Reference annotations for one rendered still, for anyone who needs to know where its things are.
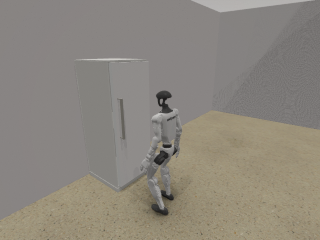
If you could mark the fridge door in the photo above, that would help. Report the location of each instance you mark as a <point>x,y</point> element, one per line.
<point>130,81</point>

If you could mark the right robot forearm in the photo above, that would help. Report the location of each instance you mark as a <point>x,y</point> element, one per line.
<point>177,138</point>

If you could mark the left robot forearm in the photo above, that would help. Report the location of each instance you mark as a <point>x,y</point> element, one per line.
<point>153,148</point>

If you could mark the robot left upper arm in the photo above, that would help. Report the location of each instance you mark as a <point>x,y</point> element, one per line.
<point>156,121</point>

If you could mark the handle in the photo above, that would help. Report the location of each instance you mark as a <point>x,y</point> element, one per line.
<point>122,118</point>

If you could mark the robot torso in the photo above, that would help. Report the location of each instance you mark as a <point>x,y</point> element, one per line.
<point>168,132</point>

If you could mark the robot right upper arm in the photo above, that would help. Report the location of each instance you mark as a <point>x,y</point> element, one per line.
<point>178,122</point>

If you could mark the left robot hand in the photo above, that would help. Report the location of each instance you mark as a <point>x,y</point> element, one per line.
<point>146,165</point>

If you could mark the right robot hand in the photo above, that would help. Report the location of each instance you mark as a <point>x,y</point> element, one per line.
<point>178,149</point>

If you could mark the left robot foot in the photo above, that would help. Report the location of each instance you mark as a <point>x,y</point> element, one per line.
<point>157,209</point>

